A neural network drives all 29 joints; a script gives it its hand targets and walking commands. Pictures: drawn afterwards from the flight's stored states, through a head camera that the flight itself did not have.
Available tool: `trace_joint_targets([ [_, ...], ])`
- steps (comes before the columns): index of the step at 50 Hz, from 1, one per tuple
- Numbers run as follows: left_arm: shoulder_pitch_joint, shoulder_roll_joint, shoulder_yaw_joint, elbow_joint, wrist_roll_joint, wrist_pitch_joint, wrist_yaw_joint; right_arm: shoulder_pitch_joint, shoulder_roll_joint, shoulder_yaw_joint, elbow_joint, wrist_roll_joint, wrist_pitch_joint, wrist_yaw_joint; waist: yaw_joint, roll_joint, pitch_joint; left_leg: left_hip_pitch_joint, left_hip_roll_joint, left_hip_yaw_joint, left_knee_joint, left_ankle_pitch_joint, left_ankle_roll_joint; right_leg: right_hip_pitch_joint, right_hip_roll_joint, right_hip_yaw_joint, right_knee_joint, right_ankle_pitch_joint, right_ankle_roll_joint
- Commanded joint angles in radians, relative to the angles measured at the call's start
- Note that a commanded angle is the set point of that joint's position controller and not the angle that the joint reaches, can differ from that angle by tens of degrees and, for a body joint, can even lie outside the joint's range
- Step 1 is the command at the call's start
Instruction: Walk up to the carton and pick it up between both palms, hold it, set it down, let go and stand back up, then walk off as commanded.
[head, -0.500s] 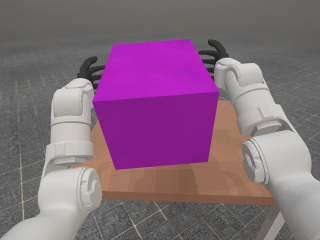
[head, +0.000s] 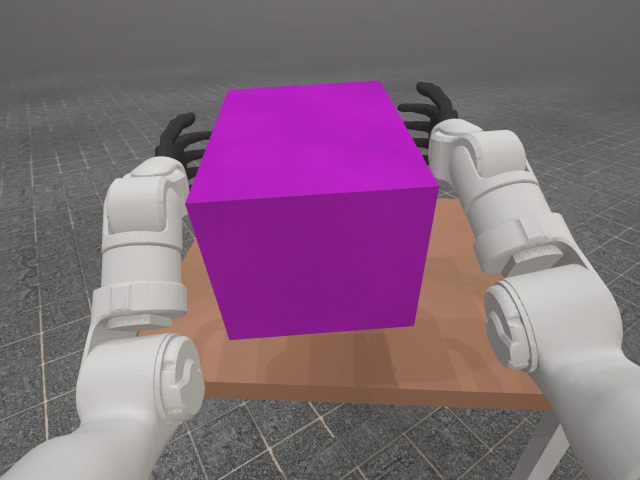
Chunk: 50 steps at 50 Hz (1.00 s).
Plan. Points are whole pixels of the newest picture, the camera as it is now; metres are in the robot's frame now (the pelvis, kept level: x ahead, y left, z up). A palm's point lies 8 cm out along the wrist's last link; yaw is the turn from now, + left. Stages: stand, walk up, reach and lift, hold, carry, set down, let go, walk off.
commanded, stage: hold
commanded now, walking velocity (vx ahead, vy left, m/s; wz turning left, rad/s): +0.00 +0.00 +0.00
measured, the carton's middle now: (312, 196) +0.40 +0.00 +0.25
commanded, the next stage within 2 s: none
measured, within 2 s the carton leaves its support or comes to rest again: neither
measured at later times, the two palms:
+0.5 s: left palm (175, 178) +0.37 +0.16 +0.29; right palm (439, 140) +0.37 -0.15 +0.33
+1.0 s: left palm (173, 175) +0.36 +0.16 +0.30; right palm (442, 136) +0.37 -0.15 +0.33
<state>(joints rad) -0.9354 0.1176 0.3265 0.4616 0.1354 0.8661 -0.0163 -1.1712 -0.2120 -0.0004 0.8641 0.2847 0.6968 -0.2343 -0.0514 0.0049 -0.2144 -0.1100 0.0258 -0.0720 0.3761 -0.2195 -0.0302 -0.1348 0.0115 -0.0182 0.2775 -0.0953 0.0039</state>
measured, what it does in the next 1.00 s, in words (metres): stands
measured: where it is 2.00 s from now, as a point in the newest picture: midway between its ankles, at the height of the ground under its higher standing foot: outside the picture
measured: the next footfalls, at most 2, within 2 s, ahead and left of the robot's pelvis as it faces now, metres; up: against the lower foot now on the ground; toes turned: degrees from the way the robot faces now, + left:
none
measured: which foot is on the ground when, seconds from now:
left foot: down 0.00-1.00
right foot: down 0.00-1.00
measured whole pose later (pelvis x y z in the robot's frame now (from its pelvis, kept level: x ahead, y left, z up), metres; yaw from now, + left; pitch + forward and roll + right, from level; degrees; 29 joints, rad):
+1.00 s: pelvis +0.00 +0.00 +0.00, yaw +0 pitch -3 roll -1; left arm -0.94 0.12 0.33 0.47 0.14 0.87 -0.02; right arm -1.20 -0.21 0.00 0.89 0.28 0.70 -0.23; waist -0.05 0.00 -0.21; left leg -0.11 0.03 -0.07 0.38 -0.22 -0.03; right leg -0.14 0.01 -0.02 0.28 -0.09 0.00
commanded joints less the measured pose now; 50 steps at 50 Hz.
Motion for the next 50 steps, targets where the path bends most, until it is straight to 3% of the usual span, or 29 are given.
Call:
trace_joint_targets([
  [1,-0.94,-0.557,-0.306,-0.185,-0.147,-0.073,-0.144,-0.755,0.692,0.168,-0.328,0.28,-0.035,0.149,0.0,0.044,-0.298,-0.145,-0.07,0.009,-0.066,0.209,-0.031,0.32,0.068,0.029,0.032,0.181,0.014],
  [10,-0.979,-0.547,-0.276,-0.115,-0.126,-0.08,-0.158,-0.787,0.699,0.123,-0.245,0.238,-0.041,0.167,0.005,0.032,-0.247,-0.214,-0.058,0.0,-0.103,0.058,-0.014,0.294,0.064,0.031,0.028,0.054,0.002],
  [17,-1.009,-0.551,-0.293,-0.145,-0.152,-0.097,-0.147,-0.783,0.716,0.125,-0.261,0.238,-0.052,0.171,0.002,0.033,-0.309,-0.203,-0.062,0.0,-0.091,0.094,-0.017,0.307,0.061,0.031,0.035,0.09,0.004],
  [27,-0.973,-0.556,-0.326,-0.243,-0.176,-0.091,-0.134,-0.737,0.712,0.172,-0.348,0.282,-0.046,0.152,-0.007,0.05,-0.379,-0.127,-0.072,0.007,-0.052,0.263,-0.037,0.347,0.068,0.028,0.046,0.241,0.017],
  [44,-0.981,-0.542,-0.275,-0.122,-0.131,-0.08,-0.156,-0.78,0.698,0.13,-0.25,0.245,-0.038,0.164,0.004,0.033,-0.256,-0.197,-0.061,0.004,-0.093,0.093,-0.017,0.296,0.063,0.032,0.025,0.079,0.005],
  [50,-0.992,-0.547,-0.286,-0.141,-0.143,-0.089,-0.153,-0.775,0.705,0.128,-0.257,0.241,-0.045,0.167,-0.001,0.035,-0.294,-0.193,-0.062,0.003,-0.089,0.107,-0.018,0.308,0.061,0.032,0.03,0.099,0.004],
])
